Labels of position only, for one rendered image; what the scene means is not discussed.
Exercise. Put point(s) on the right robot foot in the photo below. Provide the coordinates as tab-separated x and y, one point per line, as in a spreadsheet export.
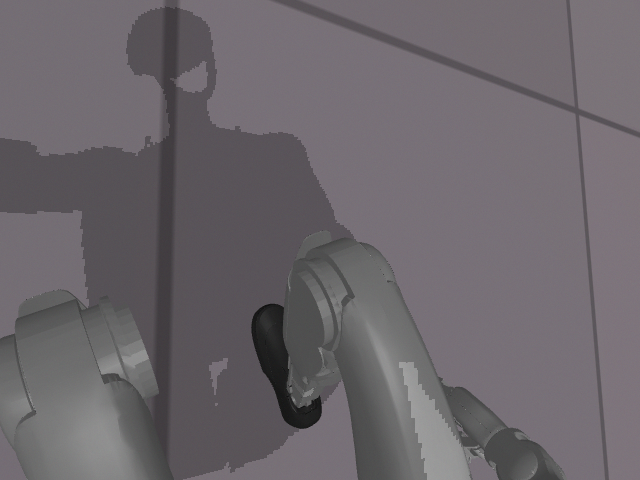
267	334

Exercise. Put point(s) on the right robot arm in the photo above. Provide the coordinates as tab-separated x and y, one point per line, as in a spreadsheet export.
513	456

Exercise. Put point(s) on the right robot hand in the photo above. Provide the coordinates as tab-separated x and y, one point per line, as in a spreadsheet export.
475	419

